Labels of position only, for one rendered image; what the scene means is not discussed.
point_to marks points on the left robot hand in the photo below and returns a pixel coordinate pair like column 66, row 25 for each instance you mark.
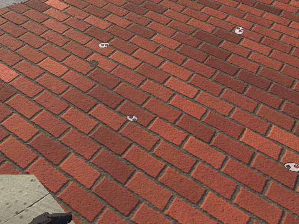
column 55, row 218

